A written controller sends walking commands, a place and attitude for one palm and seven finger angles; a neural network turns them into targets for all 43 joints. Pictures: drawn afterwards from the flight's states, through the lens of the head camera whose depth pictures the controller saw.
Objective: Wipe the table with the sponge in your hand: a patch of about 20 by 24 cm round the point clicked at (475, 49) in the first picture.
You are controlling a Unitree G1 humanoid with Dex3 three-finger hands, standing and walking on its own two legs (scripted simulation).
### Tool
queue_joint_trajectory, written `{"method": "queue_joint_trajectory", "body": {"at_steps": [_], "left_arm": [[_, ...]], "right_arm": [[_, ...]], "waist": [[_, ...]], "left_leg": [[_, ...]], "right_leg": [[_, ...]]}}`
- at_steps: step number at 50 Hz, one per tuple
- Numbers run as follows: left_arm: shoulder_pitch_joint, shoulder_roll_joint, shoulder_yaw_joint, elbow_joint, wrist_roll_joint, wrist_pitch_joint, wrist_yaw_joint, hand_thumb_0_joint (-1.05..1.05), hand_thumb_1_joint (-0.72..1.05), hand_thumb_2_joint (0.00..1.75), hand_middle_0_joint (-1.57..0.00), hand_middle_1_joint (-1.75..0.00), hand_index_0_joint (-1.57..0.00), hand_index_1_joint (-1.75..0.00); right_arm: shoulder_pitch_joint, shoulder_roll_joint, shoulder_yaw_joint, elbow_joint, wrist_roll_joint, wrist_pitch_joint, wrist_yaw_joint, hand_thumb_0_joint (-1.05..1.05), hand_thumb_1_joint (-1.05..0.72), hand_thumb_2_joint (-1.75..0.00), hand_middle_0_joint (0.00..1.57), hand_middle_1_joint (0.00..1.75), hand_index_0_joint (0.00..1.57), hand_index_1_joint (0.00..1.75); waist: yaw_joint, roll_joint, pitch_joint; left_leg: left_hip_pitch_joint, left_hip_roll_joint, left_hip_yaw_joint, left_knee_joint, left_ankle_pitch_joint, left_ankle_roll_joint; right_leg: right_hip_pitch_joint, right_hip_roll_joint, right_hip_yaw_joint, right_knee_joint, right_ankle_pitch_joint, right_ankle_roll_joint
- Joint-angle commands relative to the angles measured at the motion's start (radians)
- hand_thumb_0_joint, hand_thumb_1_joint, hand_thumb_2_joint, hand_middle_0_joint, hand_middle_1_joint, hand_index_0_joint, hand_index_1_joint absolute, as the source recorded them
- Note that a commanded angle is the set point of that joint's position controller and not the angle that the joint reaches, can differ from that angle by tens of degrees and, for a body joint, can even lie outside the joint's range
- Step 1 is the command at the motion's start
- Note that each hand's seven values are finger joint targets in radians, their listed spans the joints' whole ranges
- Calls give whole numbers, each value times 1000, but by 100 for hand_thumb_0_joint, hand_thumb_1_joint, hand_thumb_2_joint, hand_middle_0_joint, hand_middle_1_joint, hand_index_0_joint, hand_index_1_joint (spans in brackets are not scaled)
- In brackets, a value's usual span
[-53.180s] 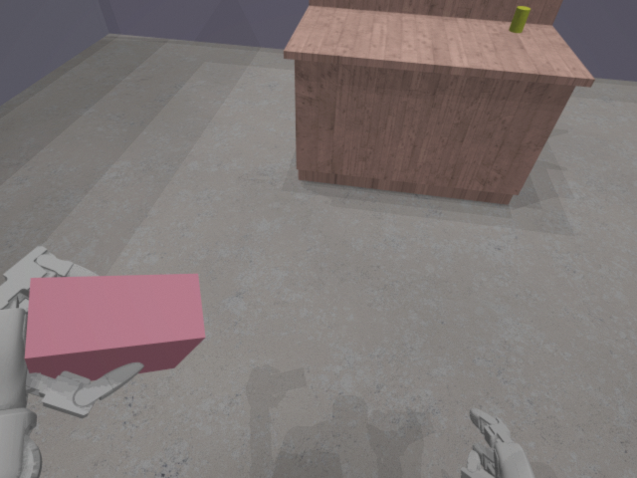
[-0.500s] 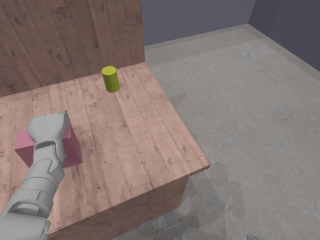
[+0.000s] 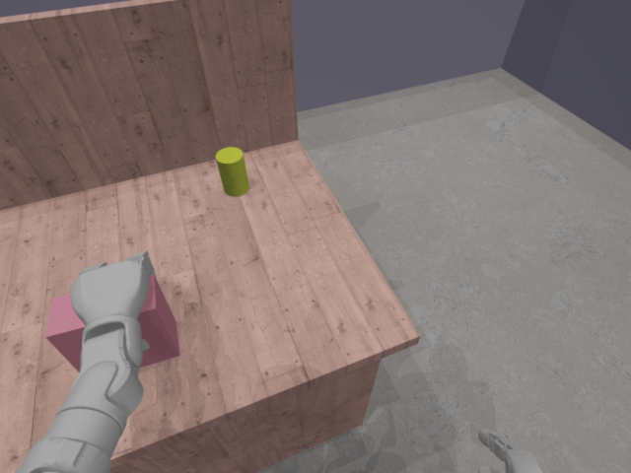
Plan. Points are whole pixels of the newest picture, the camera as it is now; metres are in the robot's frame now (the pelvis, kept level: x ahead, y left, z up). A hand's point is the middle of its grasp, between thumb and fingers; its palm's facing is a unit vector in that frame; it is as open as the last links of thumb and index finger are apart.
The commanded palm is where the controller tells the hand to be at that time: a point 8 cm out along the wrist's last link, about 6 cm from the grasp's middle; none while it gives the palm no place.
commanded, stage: wipe back along the middle lane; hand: left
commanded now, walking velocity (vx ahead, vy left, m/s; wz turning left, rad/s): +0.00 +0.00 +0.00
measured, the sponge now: (126, 337) +0.30 +0.32 -0.05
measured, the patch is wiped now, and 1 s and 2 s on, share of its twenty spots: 0.60 0.70 0.75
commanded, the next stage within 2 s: slide across to the third lane in 0.40 s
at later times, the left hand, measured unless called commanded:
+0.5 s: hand (131, 339) +0.27 +0.28 +0.01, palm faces -0.03 -0.05 -1.00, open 10.4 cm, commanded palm +0.23 +0.27 +0.04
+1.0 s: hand (146, 337) +0.27 +0.26 +0.01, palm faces -0.06 -0.04 -1.00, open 10.4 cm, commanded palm +0.26 +0.22 +0.06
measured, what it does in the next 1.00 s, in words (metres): stands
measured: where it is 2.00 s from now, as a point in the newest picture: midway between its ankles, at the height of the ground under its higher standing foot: outside the picture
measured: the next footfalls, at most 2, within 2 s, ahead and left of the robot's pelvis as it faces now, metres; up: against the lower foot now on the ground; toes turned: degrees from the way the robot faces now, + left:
none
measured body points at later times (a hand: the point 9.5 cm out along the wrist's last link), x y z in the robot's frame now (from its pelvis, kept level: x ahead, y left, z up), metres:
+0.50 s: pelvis -0.01 -0.02 +0.00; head +0.00 -0.03 +0.45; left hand +0.27 +0.28 +0.06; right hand +0.18 -0.25 -0.10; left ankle -0.03 +0.09 -0.73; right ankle -0.02 -0.13 -0.73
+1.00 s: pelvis -0.01 -0.01 +0.00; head +0.00 -0.03 +0.45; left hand +0.27 +0.26 +0.06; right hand +0.19 -0.24 -0.11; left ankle -0.03 +0.09 -0.73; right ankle -0.02 -0.13 -0.73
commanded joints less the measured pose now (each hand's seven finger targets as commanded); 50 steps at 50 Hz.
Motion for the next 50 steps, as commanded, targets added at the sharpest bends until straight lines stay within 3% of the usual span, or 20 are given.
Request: {"method": "queue_joint_trajectory", "body": {"at_steps": [1,2,5,6,12,15,16,19,21,22,24,26,27,33,36,37,39,46,49,50], "left_arm": [[38,86,1,-42,-3,14,-46,0,10,130,-120,-160,-120,-160],[47,54,-33,-63,-4,15,-47,0,10,130,-120,-160,-120,-160],[42,49,-39,-70,-3,29,-48,0,10,130,-120,-160,-120,-160],[68,76,-5,-83,-8,33,-46,0,10,130,-120,-160,-120,-160],[57,43,-48,-110,-8,50,-56,0,10,130,-120,-160,-120,-160],[106,61,-26,-112,-15,46,-58,0,10,130,-120,-160,-120,-160],[105,101,13,-123,-15,44,-58,0,10,130,-120,-160,-120,-160],[123,74,-9,-130,-20,39,-62,0,10,130,-120,-160,-120,-160],[126,131,46,-126,-17,37,-59,0,10,130,-120,-160,-120,-160],[91,87,-2,-137,-14,35,-61,0,10,130,-120,-160,-120,-160],[113,78,-3,-131,-14,31,-61,0,10,130,-120,-160,-120,-160],[56,131,37,-149,-6,31,-58,0,10,130,-120,-160,-120,-160],[41,86,-10,-180,-6,31,-58,0,10,130,-120,-160,-120,-160],[16,19,-64,-254,-21,25,-50,0,10,130,-120,-160,-120,-160],[1,48,-30,-249,-28,26,-44,0,10,130,-120,-160,-120,-160],[-7,3,-74,-247,-25,29,-45,0,10,130,-120,-160,-120,-160],[-29,-8,-86,-235,-26,35,-42,0,10,130,-120,-160,-120,-160],[-132,-18,-103,-192,-16,54,-39,0,10,130,-120,-160,-120,-160],[-222,-84,-176,-176,-16,48,-46,0,10,130,-120,-160,-120,-160],[-227,-67,-161,-151,-9,48,-44,0,10,130,-120,-160,-120,-160]], "right_arm": [[-105,-140,-48,-135,1,-50,-10,0,-90,-90,20,30,20,30],[-104,-134,-44,-143,2,-52,-10,0,-90,-90,20,30,20,30],[-119,-134,-42,-141,2,-51,-15,0,-90,-90,20,30,20,30],[-126,-135,-43,-144,3,-52,-16,0,-90,-90,20,30,20,30],[-144,-127,-33,-153,4,-53,-27,0,-90,-90,20,30,20,30],[-150,-125,-31,-154,5,-59,-31,0,-90,-90,20,30,20,30],[-154,-133,-31,-154,2,-57,-34,0,-90,-90,20,30,20,30],[-155,-126,-31,-155,4,-62,-37,0,-90,-90,20,30,20,30],[-157,-135,-32,-148,2,-61,-41,0,-90,-90,20,30,20,30],[-156,-129,-30,-148,0,-62,-43,0,-90,-90,20,30,20,30],[-155,-129,-32,-152,1,-67,-42,0,-90,-90,20,30,20,30],[-161,-135,-36,-141,-1,-64,-47,0,-90,-90,20,30,20,30],[-161,-127,-37,-153,-2,-66,-46,0,-90,-90,20,30,20,30],[-176,-116,-46,-148,-4,-76,-44,0,-90,-90,20,30,20,30],[-185,-122,-47,-137,-5,-76,-47,0,-90,-90,20,30,20,30],[-181,-117,-46,-137,-5,-76,-47,0,-90,-90,20,30,20,30],[-186,-118,-44,-132,-3,-77,-46,0,-90,-90,20,30,20,30],[-202,-118,-39,-120,-2,-73,-53,0,-90,-90,20,30,20,30],[-203,-109,-34,-118,1,-76,-53,0,-90,-90,20,30,20,30],[-196,-111,-35,-109,0,-73,-54,0,-90,-90,20,30,20,30]], "waist": [[6,-79,-136],[0,-75,-146],[-3,-96,-108],[9,-99,-106],[5,-80,-88],[13,-98,-91],[21,-91,-100],[13,-114,-75],[24,-113,-80],[8,-107,-75],[14,-105,-68],[16,-93,-80],[9,-65,-98],[-1,-66,-141],[3,-91,-130],[-6,-94,-117],[-9,-118,-98],[-9,-99,-102],[-31,-97,-94],[-29,-94,-96]], "left_leg": [[86,11,-31,-74,412,-20],[94,9,-30,-72,414,-19],[80,5,-21,-81,361,-15],[78,5,-28,-87,357,-14],[81,-3,-18,-100,288,-8],[76,-9,-12,-97,286,-6],[71,-9,-17,-103,279,-6],[67,-11,-7,-101,271,-3],[60,-13,-13,-108,262,-4],[70,-13,-1,-102,265,0],[64,-14,-2,-103,265,-1],[74,-13,-9,-110,257,-1],[89,-14,-2,-107,261,2],[141,-3,-11,-99,307,5],[133,-1,-19,-109,296,2],[137,-1,-14,-107,295,3],[136,1,-15,-110,288,3],[144,1,-23,-121,261,-2],[151,4,-23,-117,242,0],[149,4,-28,-116,240,-3]], "right_leg": [[127,34,-8,-27,348,-86],[133,33,-20,-22,349,-82],[125,31,-11,-35,332,-81],[134,34,-5,-38,323,-84],[132,31,-9,-50,264,-81],[151,30,6,-55,295,-80],[162,32,20,-56,291,-84],[161,29,16,-62,301,-78],[167,32,32,-66,291,-81],[163,27,21,-66,307,-76],[157,27,21,-65,305,-76],[156,30,38,-73,283,-81],[164,26,23,-69,285,-78],[167,29,13,-65,315,-77],[168,31,24,-69,307,-78],[158,29,11,-68,304,-74],[147,28,10,-72,303,-73],[127,31,6,-76,241,-77],[96,29,-8,-76,213,-74],[88,31,-11,-72,203,-77]]}}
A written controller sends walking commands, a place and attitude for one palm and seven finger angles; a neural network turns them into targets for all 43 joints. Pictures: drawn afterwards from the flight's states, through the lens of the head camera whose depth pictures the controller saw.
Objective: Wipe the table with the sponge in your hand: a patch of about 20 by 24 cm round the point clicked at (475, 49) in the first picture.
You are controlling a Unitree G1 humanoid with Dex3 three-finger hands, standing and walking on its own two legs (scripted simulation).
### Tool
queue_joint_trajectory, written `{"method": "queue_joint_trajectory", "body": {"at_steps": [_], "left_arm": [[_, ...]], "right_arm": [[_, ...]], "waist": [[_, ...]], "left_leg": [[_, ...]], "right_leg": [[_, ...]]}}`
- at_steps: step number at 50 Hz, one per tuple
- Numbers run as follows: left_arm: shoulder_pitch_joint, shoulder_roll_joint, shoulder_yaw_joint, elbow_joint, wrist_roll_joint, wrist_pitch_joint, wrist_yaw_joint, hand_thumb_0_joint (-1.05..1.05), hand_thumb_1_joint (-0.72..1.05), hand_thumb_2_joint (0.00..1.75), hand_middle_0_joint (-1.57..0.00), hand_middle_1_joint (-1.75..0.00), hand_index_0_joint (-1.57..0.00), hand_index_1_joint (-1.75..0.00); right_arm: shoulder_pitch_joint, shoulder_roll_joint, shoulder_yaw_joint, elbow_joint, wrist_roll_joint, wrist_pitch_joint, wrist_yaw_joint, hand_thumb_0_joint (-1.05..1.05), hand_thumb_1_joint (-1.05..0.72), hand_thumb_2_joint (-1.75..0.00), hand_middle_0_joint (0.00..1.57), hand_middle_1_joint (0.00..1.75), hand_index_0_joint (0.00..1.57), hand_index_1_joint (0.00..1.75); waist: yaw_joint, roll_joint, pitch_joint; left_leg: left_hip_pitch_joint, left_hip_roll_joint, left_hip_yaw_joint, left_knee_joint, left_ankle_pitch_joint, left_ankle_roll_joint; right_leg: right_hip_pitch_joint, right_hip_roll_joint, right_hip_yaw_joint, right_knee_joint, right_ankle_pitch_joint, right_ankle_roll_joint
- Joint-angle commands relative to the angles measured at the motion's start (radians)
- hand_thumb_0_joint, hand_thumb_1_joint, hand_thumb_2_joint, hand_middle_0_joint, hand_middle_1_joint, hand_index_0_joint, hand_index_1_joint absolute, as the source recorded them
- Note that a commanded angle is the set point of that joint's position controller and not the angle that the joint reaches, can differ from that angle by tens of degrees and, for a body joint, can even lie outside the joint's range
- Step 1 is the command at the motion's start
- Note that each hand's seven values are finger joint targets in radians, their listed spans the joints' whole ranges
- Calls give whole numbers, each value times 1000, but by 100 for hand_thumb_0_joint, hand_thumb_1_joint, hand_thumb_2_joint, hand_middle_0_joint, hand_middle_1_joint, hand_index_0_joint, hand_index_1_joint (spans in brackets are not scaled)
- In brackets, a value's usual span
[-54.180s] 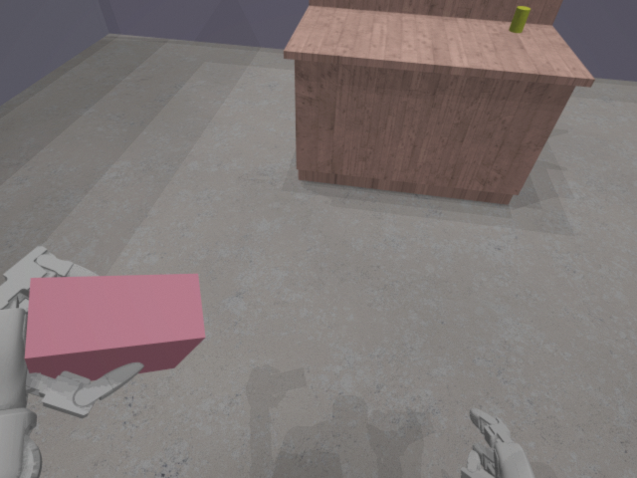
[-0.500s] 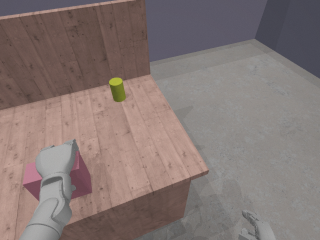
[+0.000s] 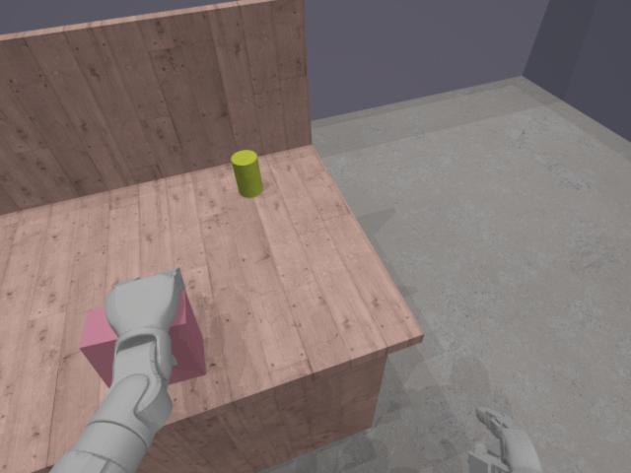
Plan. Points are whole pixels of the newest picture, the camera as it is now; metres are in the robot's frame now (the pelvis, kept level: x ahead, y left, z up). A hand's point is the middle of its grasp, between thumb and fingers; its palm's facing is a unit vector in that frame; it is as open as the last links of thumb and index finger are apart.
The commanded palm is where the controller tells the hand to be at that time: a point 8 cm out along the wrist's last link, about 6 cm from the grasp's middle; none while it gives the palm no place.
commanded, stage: slide across to the third lane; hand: left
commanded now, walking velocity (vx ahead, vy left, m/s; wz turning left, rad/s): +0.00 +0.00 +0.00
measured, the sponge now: (154, 353) +0.27 +0.29 -0.05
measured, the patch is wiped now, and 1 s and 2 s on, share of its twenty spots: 0.70 0.75 0.90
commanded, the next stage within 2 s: wipe forward along the third lane in 0.20 s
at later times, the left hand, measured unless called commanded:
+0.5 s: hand (208, 300) +0.33 +0.21 +0.01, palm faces -0.05 -0.06 -1.00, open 10.4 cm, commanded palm +0.31 +0.21 +0.05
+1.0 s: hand (205, 276) +0.38 +0.23 +0.01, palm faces -0.11 +0.01 -0.99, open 10.4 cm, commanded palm +0.36 +0.23 +0.04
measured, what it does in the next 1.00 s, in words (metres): stands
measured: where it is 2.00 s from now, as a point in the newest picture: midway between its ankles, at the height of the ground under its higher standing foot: outside the picture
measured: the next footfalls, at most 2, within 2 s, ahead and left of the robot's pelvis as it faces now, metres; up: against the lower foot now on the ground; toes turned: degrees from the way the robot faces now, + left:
none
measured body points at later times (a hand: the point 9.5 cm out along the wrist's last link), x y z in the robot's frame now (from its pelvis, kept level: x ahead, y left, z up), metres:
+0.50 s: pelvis +0.00 -0.01 +0.00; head +0.01 -0.03 +0.45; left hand +0.33 +0.21 +0.06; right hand +0.18 -0.24 -0.11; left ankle -0.01 +0.10 -0.73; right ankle -0.01 -0.12 -0.73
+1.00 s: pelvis -0.02 -0.03 -0.01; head +0.02 -0.05 +0.44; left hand +0.38 +0.23 +0.06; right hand +0.09 -0.29 -0.14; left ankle -0.01 +0.10 -0.73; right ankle -0.01 -0.12 -0.73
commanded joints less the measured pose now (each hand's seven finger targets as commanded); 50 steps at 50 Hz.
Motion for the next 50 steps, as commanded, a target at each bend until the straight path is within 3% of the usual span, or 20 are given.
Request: {"method": "queue_joint_trajectory", "body": {"at_steps": [1,4,9,11,12,14,16,20,21,24,26,29,31,33,39,41,42,45,46,50], "left_arm": [[-285,-16,-52,-77,-14,-41,-10,0,10,130,-120,-160,-120,-160],[-321,-86,-111,-59,-14,-50,-6,0,10,130,-120,-160,-120,-160],[-331,-115,-125,-25,-7,-27,17,0,10,130,-120,-160,-120,-160],[-356,-37,-55,11,6,1,34,0,10,130,-120,-160,-120,-160],[-372,-83,-92,14,9,14,39,0,10,130,-120,-160,-120,-160],[-355,-68,-73,39,7,44,49,0,10,130,-120,-160,-120,-160],[-369,49,32,72,12,75,63,0,10,130,-120,-160,-120,-160],[-405,22,4,99,2,106,61,0,10,130,-120,-160,-120,-160],[-386,88,68,118,3,109,60,0,10,130,-120,-160,-120,-160],[-410,39,8,127,14,100,47,0,10,130,-120,-160,-120,-160],[-421,123,75,177,26,93,40,0,10,130,-120,-160,-120,-160],[-480,80,20,208,39,63,29,0,10,130,-120,-160,-120,-160],[-466,162,99,255,39,45,32,0,10,130,-120,-160,-120,-160],[-469,118,68,278,32,21,34,0,10,130,-120,-160,-120,-160],[-527,124,70,369,40,-29,51,0,10,130,-120,-160,-120,-160],[-551,186,118,421,45,-37,57,0,10,130,-120,-160,-120,-160],[-600,178,94,443,52,-48,59,0,10,130,-120,-160,-120,-160],[-654,202,102,494,52,-73,68,0,10,130,-120,-160,-120,-160],[-674,268,158,509,52,-79,72,0,10,130,-120,-160,-120,-160],[-729,280,144,579,59,-101,82,0,10,130,-120,-160,-120,-160]], "right_arm": [[-140,-124,-40,-137,0,-46,-11,0,-90,-90,20,30,20,30],[-135,-115,-41,-132,0,-48,-8,0,-90,-90,20,30,20,30],[-145,-112,-43,-132,0,-34,5,0,-90,-90,20,30,20,30],[-151,-120,-43,-120,-3,-18,5,0,-90,-90,20,30,20,30],[-150,-112,-40,-125,-3,-15,8,0,-90,-90,20,30,20,30],[-160,-112,-38,-127,0,-8,11,0,-90,-90,20,30,20,30],[-175,-124,-32,-118,-4,9,6,0,-90,-90,20,30,20,30],[-174,-115,-24,-122,1,14,-3,0,-90,-90,20,30,20,30],[-175,-125,-24,-116,-1,18,-8,0,-90,-90,20,30,20,30],[-157,-119,-23,-124,2,16,-11,0,-90,-90,20,30,20,30],[-148,-131,-23,-110,2,19,-16,0,-90,-90,20,30,20,30],[-122,-127,-25,-110,2,13,-23,0,-90,-90,20,30,20,30],[-105,-136,-29,-98,-2,11,-25,0,-90,-90,20,30,20,30],[-88,-130,-31,-100,-3,6,-28,0,-90,-90,20,30,20,30],[-42,-137,-42,-85,-5,-5,-23,0,-90,-90,20,30,20,30],[-34,-146,-41,-72,-8,-7,-25,0,-90,-90,20,30,20,30],[-19,-146,-39,-67,-7,-6,-27,0,-90,-90,20,30,20,30],[4,-147,-40,-59,-7,-17,-27,0,-90,-90,20,30,20,30],[8,-154,-42,-51,-9,-18,-30,0,-90,-90,20,30,20,30],[55,-154,-43,-36,-8,-29,-26,0,-90,-90,20,30,20,30]], "waist": [[-59,-93,-146],[-69,-111,-179],[-55,-118,-216],[-42,-109,-208],[-47,-119,-213],[-34,-131,-205],[-14,-116,-199],[-29,-127,-192],[-17,-143,-199],[-41,-137,-198],[-36,-123,-181],[-66,-123,-181],[-48,-120,-194],[-64,-147,-209],[-85,-148,-204],[-78,-141,-195],[-104,-165,-189],[-111,-165,-188],[-102,-156,-202],[-124,-159,-230]], "left_leg": [[80,6,-18,-80,206,9],[91,9,-18,-68,216,8],[91,12,-17,-62,248,1],[78,12,-21,-72,240,-7],[79,10,-14,-69,248,-6],[66,7,-6,-73,248,-2],[49,4,-1,-85,232,-3],[38,-4,18,-82,233,4],[27,-6,12,-86,229,4],[22,-11,27,-75,233,9],[1,-13,19,-81,208,6],[-7,-15,33,-68,185,12],[-28,-15,27,-67,183,8],[-37,-14,38,-55,180,12],[-83,-6,44,-37,148,13],[-112,-7,41,-36,125,11],[-127,-6,43,-29,103,15],[-155,-4,50,-21,68,19],[-163,-2,43,-23,64,18],[-193,1,51,-1,58,23]], "right_leg": [[25,36,3,-64,183,-68],[14,35,-9,-52,194,-66],[29,35,-13,-40,228,-69],[34,38,-2,-42,212,-73],[41,35,-15,-38,220,-70],[60,33,-11,-43,238,-70],[84,31,9,-52,235,-72],[104,22,13,-59,281,-63],[118,24,30,-65,283,-65],[123,19,33,-62,327,-59],[107,24,53,-68,289,-65],[82,19,45,-70,269,-55],[91,23,58,-67,269,-60],[90,18,48,-62,282,-50],[41,15,50,-55,251,-43],[25,17,66,-58,222,-45],[9,12,57,-55,189,-36],[-12,9,63,-59,141,-30],[-12,12,70,-58,124,-34],[-17,8,68,-49,133,-24]]}}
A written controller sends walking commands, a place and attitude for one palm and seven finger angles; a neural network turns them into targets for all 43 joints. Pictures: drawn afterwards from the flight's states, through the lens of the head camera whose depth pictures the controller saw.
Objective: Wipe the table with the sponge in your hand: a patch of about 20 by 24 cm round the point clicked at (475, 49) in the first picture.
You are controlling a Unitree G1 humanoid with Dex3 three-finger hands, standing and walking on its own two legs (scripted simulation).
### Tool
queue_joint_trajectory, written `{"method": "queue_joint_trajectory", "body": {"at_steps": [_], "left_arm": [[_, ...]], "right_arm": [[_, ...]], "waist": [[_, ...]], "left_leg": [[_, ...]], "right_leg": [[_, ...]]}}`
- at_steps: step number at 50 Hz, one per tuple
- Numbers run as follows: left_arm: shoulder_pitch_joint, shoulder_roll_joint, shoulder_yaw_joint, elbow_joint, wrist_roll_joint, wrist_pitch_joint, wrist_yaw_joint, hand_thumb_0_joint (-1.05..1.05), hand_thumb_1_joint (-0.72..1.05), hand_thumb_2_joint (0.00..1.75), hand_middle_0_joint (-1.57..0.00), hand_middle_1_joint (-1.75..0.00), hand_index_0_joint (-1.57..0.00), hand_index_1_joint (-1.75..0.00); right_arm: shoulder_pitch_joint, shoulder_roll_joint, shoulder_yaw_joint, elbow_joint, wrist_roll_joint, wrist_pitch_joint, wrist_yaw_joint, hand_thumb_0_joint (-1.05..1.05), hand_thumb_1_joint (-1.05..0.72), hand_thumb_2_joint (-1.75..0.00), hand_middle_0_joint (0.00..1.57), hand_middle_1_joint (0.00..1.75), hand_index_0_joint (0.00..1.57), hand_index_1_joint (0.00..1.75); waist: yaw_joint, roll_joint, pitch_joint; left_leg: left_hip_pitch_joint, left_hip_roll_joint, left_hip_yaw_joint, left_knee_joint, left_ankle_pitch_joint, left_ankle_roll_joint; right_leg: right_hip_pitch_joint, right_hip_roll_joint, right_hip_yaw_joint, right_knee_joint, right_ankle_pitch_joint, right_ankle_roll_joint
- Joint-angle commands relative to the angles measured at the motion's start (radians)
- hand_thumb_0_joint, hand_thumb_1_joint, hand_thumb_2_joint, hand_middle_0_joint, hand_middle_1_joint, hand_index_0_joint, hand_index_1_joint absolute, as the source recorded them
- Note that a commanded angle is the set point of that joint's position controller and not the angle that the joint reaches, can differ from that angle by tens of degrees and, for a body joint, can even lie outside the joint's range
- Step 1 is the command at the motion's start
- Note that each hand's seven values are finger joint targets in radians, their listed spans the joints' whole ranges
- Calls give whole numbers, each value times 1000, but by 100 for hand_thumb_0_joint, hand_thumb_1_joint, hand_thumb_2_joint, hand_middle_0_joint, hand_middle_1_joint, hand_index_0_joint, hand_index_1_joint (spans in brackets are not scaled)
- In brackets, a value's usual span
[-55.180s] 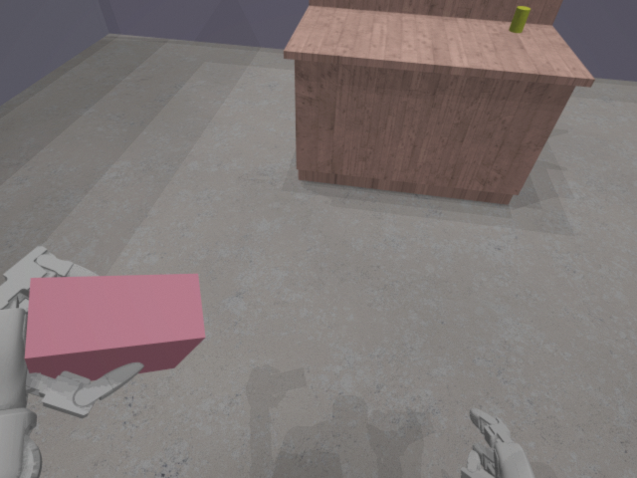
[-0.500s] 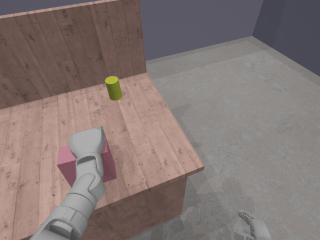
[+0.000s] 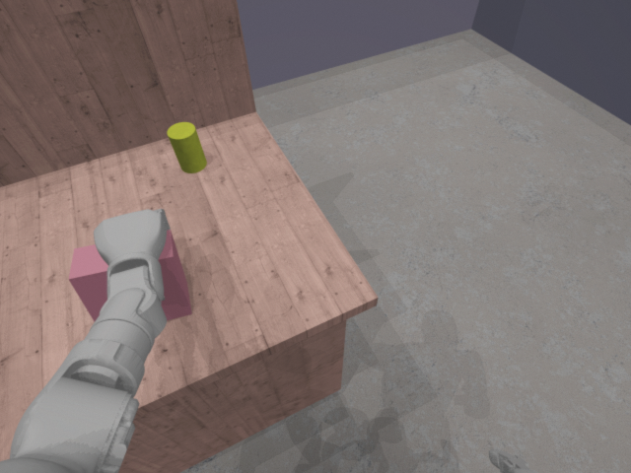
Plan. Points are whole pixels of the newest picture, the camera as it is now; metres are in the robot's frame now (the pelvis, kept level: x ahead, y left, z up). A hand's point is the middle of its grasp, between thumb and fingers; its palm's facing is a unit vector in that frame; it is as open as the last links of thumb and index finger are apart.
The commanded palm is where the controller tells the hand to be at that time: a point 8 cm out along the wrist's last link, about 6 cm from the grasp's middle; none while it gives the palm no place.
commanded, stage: wipe forward along the third lane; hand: left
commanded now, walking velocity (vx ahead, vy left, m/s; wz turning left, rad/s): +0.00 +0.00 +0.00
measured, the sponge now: (141, 293) +0.37 +0.29 -0.04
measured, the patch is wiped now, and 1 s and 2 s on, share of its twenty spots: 0.75 0.90 0.90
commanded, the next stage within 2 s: wipe back along the third lane in 0.92 s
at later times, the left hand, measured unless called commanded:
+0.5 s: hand (132, 234) +0.44 +0.31 +0.02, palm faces -0.10 +0.02 -0.99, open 10.4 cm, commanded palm +0.43 +0.30 +0.05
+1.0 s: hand (120, 214) +0.48 +0.34 +0.01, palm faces -0.12 +0.01 -0.99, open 10.4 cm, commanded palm +0.47 +0.32 +0.04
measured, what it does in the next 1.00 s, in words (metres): stands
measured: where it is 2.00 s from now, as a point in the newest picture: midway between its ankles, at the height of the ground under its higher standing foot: outside the picture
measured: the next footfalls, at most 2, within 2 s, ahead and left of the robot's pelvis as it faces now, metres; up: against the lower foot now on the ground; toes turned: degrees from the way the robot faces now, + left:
none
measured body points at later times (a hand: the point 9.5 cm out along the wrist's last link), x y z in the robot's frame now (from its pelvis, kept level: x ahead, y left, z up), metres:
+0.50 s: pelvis -0.01 +0.02 -0.01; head +0.07 +0.02 +0.44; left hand +0.44 +0.30 +0.07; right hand +0.05 -0.26 -0.14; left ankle +0.01 +0.13 -0.72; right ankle +0.02 -0.09 -0.72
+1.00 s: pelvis +0.00 +0.05 -0.02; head +0.10 +0.06 +0.42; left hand +0.49 +0.34 +0.07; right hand +0.02 -0.22 -0.14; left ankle +0.01 +0.13 -0.72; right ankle +0.02 -0.09 -0.72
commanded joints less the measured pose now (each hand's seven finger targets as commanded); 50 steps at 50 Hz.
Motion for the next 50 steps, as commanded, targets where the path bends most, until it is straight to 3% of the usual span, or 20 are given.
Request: {"method": "queue_joint_trajectory", "body": {"at_steps": [1,9,13,16,20,21,22,26,31,32,34,35,36,38,40,46,50], "left_arm": [[-279,268,68,28,36,7,32,0,10,130,-120,-160,-120,-160],[-307,253,54,100,24,-25,40,0,10,130,-120,-160,-120,-160],[-334,300,85,139,29,-39,51,0,10,130,-120,-160,-120,-160],[-398,311,80,154,42,-43,58,0,10,130,-120,-160,-120,-160],[-451,359,84,198,53,-32,62,0,10,130,-120,-160,-120,-160],[-466,396,114,203,55,-32,62,0,10,130,-120,-160,-120,-160],[-478,373,83,211,56,-30,59,0,10,130,-120,-160,-120,-160],[-498,377,90,243,54,-25,45,0,10,130,-120,-160,-120,-160],[-506,380,92,252,53,-38,27,0,10,130,-120,-160,-120,-160],[-522,397,93,253,63,-43,26,0,10,130,-120,-160,-120,-160],[-533,374,74,262,68,-47,26,0,10,130,-120,-160,-120,-160],[-523,414,106,270,79,-49,29,0,10,130,-120,-160,-120,-160],[-530,413,111,266,81,-53,29,0,10,130,-120,-160,-120,-160],[-518,367,76,283,86,-52,31,0,10,130,-120,-160,-120,-160],[-551,364,67,283,93,-49,32,0,10,130,-120,-160,-120,-160],[-595,377,90,303,82,-42,30,0,10,130,-120,-160,-120,-160],[-636,330,42,317,94,-32,24,0,10,130,-120,-160,-120,-160]], "right_arm": [[-10,-138,-47,-99,-1,-46,-7,0,-90,-90,20,30,20,30],[53,-140,-56,-83,-1,-56,12,0,-90,-90,20,30,20,30],[82,-151,-59,-69,-2,-61,16,0,-90,-90,20,30,20,30],[91,-153,-61,-62,-2,-66,19,0,-90,-90,20,30,20,30],[112,-161,-56,-58,-2,-71,20,0,-90,-90,20,30,20,30],[114,-163,-58,-53,-3,-72,21,0,-90,-90,20,30,20,30],[126,-160,-55,-57,-2,-73,21,0,-90,-90,20,30,20,30],[140,-162,-56,-54,-6,-75,28,0,-90,-90,20,30,20,30],[166,-168,-59,-55,-9,-72,30,0,-90,-90,20,30,20,30],[181,-171,-58,-54,-10,-71,30,0,-90,-90,20,30,20,30],[187,-172,-58,-54,-13,-69,31,0,-90,-90,20,30,20,30],[198,-177,-60,-51,-16,-68,34,0,-90,-90,20,30,20,30],[198,-178,-62,-50,-18,-67,34,0,-90,-90,20,30,20,30],[210,-173,-63,-54,-19,-63,38,0,-90,-90,20,30,20,30],[215,-176,-64,-50,-21,-61,42,0,-90,-90,20,30,20,30],[232,-178,-68,-39,-29,-54,49,0,-90,-90,20,30,20,30],[252,-180,-70,-31,-34,-48,52,0,-90,-90,20,30,20,30]], "waist": [[-24,-115,-237],[-47,-106,-275],[-58,-133,-251],[-74,-116,-241],[-87,-108,-236],[-80,-88,-257],[-86,-71,-265],[-86,-29,-300],[-96,-57,-332],[-98,-53,-326],[-111,-47,-299],[-101,-53,-310],[-101,-47,-315],[-105,-29,-298],[-116,-23,-296],[-117,-3,-319],[-141,-8,-319]], "left_leg": [[-18,-37,43,-49,48,55],[-38,-29,48,-23,65,59],[-71,-27,44,-18,49,61],[-77,-23,41,-19,36,62],[-97,-24,43,-13,5,64],[-94,-23,38,-14,15,62],[-91,-24,40,-12,16,63],[-63,-16,33,-5,57,60],[-54,-10,26,10,97,59],[-55,-9,22,15,102,59],[-59,-8,23,20,100,60],[-60,-7,17,25,114,59],[-50,-4,13,24,137,57],[-47,-6,12,31,141,55],[-40,-2,7,33,132,54],[-13,12,-15,46,199,43],[1,16,-20,60,195,43]], "right_leg": [[191,-30,65,-114,128,11],[172,-25,56,-99,181,17],[146,-21,51,-97,160,18],[114,-19,47,-99,132,16],[86,-18,46,-103,80,19],[92,-18,47,-97,85,15],[86,-16,41,-90,85,17],[69,-11,30,-77,122,10],[61,-2,17,-61,163,10],[47,0,13,-54,160,9],[16,3,8,-57,151,8],[17,5,5,-49,157,4],[9,6,3,-42,169,1],[-21,11,-6,-39,156,-2],[-50,14,-11,-39,132,-3],[-85,19,-25,-14,147,-12],[-129,24,-31,-13,128,-10]]}}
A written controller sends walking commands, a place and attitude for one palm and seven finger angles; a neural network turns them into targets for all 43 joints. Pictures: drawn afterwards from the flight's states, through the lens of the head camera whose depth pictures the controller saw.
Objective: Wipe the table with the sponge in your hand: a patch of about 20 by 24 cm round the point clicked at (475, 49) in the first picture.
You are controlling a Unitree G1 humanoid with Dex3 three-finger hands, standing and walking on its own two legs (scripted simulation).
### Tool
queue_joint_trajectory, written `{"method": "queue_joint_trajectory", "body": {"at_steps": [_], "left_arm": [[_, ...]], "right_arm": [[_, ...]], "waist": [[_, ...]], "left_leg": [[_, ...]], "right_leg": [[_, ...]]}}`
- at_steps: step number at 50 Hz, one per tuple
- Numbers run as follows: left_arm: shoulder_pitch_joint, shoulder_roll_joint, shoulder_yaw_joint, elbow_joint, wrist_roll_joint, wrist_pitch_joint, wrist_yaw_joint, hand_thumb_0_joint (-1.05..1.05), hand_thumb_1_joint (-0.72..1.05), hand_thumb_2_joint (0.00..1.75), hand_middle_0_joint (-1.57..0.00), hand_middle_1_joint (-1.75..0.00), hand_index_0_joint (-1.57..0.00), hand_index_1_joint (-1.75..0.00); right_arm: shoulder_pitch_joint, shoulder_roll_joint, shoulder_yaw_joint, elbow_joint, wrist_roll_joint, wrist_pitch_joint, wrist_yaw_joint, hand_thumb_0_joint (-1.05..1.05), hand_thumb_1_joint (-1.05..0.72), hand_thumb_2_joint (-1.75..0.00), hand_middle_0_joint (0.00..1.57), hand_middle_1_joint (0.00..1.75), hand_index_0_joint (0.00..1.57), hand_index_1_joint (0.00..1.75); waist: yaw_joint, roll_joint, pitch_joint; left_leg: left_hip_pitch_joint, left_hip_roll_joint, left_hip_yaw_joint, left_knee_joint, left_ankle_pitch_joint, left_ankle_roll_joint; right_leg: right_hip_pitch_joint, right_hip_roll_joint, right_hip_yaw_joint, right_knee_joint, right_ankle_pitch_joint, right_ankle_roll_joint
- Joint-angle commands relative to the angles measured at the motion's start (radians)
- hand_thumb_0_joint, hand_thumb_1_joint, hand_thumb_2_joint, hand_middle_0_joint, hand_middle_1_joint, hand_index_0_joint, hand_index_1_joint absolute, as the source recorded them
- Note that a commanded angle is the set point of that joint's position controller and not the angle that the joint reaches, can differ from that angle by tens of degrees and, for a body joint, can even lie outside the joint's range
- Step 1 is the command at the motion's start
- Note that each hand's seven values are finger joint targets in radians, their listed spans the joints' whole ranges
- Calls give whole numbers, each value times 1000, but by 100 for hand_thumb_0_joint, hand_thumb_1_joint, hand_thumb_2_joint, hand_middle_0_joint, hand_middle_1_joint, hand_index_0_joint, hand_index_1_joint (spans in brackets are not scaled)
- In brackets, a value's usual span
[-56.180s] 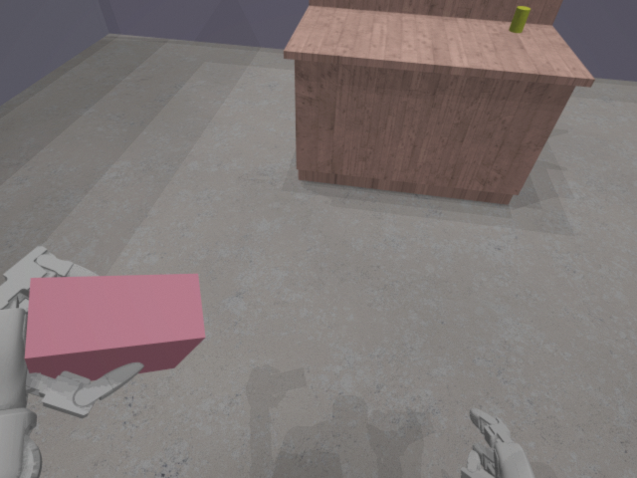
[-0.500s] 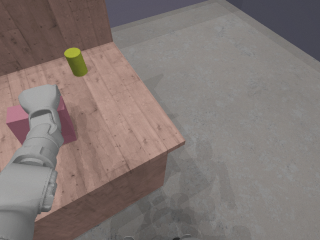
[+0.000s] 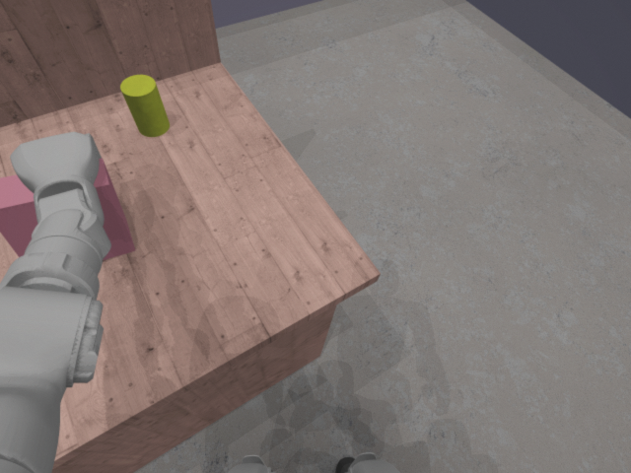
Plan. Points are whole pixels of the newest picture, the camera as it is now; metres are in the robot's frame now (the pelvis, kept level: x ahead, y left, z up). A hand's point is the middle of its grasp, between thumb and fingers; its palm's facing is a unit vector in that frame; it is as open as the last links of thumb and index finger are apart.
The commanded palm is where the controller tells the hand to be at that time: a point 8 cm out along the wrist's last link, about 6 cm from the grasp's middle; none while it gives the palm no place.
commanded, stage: wipe back along the third lane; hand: left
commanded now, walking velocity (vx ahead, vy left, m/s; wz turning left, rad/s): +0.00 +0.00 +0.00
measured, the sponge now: (75, 230) +0.45 +0.33 -0.02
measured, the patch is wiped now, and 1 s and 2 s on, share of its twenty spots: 0.90 0.90 0.90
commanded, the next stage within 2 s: none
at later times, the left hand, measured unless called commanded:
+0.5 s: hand (83, 204) +0.45 +0.29 +0.03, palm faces -0.08 +0.03 -1.00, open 10.4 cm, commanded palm +0.42 +0.26 +0.06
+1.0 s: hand (100, 238) +0.40 +0.26 +0.03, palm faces -0.03 -0.03 -1.00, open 10.4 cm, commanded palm +0.36 +0.23 +0.06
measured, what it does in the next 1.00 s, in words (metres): stands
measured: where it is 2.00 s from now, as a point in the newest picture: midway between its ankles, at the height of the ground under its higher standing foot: outside the picture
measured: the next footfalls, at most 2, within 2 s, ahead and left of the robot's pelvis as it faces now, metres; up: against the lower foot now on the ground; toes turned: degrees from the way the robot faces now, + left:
none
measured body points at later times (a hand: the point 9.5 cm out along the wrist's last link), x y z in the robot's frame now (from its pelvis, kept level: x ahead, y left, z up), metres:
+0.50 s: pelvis +0.03 +0.00 +0.01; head +0.10 +0.01 +0.46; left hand +0.45 +0.29 +0.09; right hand +0.10 -0.26 -0.12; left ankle +0.00 +0.09 -0.71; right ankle +0.02 -0.14 -0.71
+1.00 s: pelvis +0.04 -0.01 +0.02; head +0.07 -0.01 +0.47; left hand +0.40 +0.26 +0.09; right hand +0.21 -0.24 -0.10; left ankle +0.00 +0.09 -0.71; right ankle +0.02 -0.14 -0.71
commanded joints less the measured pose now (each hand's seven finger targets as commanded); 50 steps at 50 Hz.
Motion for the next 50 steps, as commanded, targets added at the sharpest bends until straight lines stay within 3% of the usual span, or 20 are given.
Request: {"method": "queue_joint_trajectory", "body": {"at_steps": [1,8,10,12,13,16,19,21,22,23,26,28,31,33,36,37,39,44,46,50], "left_arm": [[-265,151,-14,-44,31,30,12,0,10,130,-120,-160,-120,-160],[-101,5,-61,-100,-35,6,0,0,10,130,-120,-160,-120,-160],[-58,21,-43,-103,-53,10,4,0,10,130,-120,-160,-120,-160],[-34,23,-36,-119,-70,15,5,0,10,130,-120,-160,-120,-160],[-38,-18,-69,-125,-80,22,5,0,10,130,-120,-160,-120,-160],[-13,-17,-68,-149,-70,38,-1,0,10,130,-120,-160,-120,-160],[10,-73,-119,-170,-57,52,-10,0,10,130,-120,-160,-120,-160],[36,-91,-113,-208,-64,48,-16,0,10,130,-120,-160,-120,-160],[86,-81,-99,-210,-67,49,-15,0,10,130,-120,-160,-120,-160],[97,-128,-129,-238,-81,49,-17,0,10,130,-120,-160,-120,-160],[163,-107,-84,-285,-108,49,-13,0,10,130,-120,-160,-120,-160],[199,-137,-113,-316,-108,60,-11,0,10,130,-120,-160,-120,-160],[205,-141,-115,-356,-90,85,-13,0,10,130,-120,-160,-120,-160],[200,-183,-162,-382,-76,105,-13,0,10,130,-120,-160,-120,-160],[256,-143,-118,-425,-79,120,-15,0,10,130,-120,-160,-120,-160],[310,-165,-133,-421,-81,127,-16,0,10,130,-120,-160,-120,-160],[308,-211,-173,-462,-87,139,-22,0,10,130,-120,-160,-120,-160],[330,-219,-184,-519,-81,170,-25,0,10,130,-120,-160,-120,-160],[387,-202,-155,-539,-89,176,-27,0,10,130,-120,-160,-120,-160],[431,-229,-189,-572,-79,195,-26,0,10,130,-120,-160,-120,-160]], "right_arm": [[111,-190,-67,-46,-6,-16,-13,0,-90,-90,20,30,20,30],[93,-167,-75,-63,-2,-6,-2,0,-90,-90,20,30,20,30],[79,-168,-71,-65,4,1,0,0,-90,-90,20,30,20,30],[66,-168,-71,-64,10,2,-1,0,-90,-90,20,30,20,30],[54,-163,-67,-65,12,3,0,0,-90,-90,20,30,20,30],[33,-164,-65,-62,17,9,2,0,-90,-90,20,30,20,30],[14,-155,-63,-66,18,20,5,0,-90,-90,20,30,20,30],[-6,-150,-67,-73,18,25,4,0,-90,-90,20,30,20,30],[-6,-150,-66,-77,16,31,5,0,-90,-90,20,30,20,30],[-21,-145,-66,-85,16,33,5,0,-90,-90,20,30,20,30],[-53,-146,-68,-98,19,42,2,0,-90,-90,20,30,20,30],[-65,-145,-66,-107,22,51,1,0,-90,-90,20,30,20,30],[-98,-145,-65,-112,24,60,1,0,-90,-90,20,30,20,30],[-112,-140,-64,-117,25,68,2,0,-90,-90,20,30,20,30],[-137,-141,-63,-128,25,74,1,0,-90,-90,20,30,20,30],[-139,-138,-62,-132,24,75,1,0,-90,-90,20,30,20,30],[-161,-133,-60,-141,26,79,2,0,-90,-90,20,30,20,30],[-196,-131,-55,-155,29,83,-1,0,-90,-90,20,30,20,30],[-209,-130,-54,-167,32,79,-1,0,-90,-90,20,30,20,30],[-229,-129,-47,-179,33,77,-3,0,-90,-90,20,30,20,30]], "waist": [[-30,12,-294],[7,-3,-333],[17,-51,-316],[29,-45,-302],[22,-38,-275],[33,-16,-260],[32,-5,-224],[44,4,-244],[61,-6,-253],[54,-16,-269],[78,-58,-277],[75,-87,-264],[80,-72,-229],[69,-69,-212],[98,-68,-254],[103,-77,-256],[95,-65,-234],[101,-57,-217],[121,-84,-235],[119,-92,-200]], "left_leg": [[270,28,-43,-94,276,-14],[313,32,-33,-91,328,-17],[280,27,-25,-105,295,-10],[283,25,-25,-119,295,-11],[285,24,-20,-127,285,-9],[308,24,-22,-146,303,-10],[329,20,-18,-151,308,-9],[362,23,-19,-155,355,-12],[364,19,-23,-153,372,-15],[379,19,-13,-150,390,-13],[376,17,-11,-158,422,-13],[378,11,-6,-159,433,-11],[390,10,-8,-170,452,-11],[408,6,-7,-172,453,-11],[421,2,-8,-174,501,-14],[426,-1,-6,-169,517,-15],[435,0,-5,-173,506,-18],[450,-4,-8,-182,499,-19],[445,-6,-11,-186,513,-19],[434,-13,-7,-195,461,-20]], "right_leg": [[87,31,-46,-52,137,-70],[138,38,-53,-55,182,-68],[189,36,-47,-68,192,-64],[210,30,-47,-71,197,-64],[208,30,-49,-80,197,-64],[229,25,-44,-89,209,-71],[231,25,-48,-103,212,-74],[252,22,-47,-100,250,-78],[270,23,-52,-94,259,-79],[285,23,-49,-97,290,-75],[353,14,-41,-100,364,-76],[373,13,-40,-104,396,-72],[381,7,-35,-111,417,-77],[372,10,-40,-116,409,-76],[431,3,-32,-110,471,-82],[439,4,-36,-105,482,-80],[426,4,-38,-112,471,-79],[434,3,-38,-117,465,-84],[470,1,-37,-112,486,-86],[469,1,-35,-117,464,-84]]}}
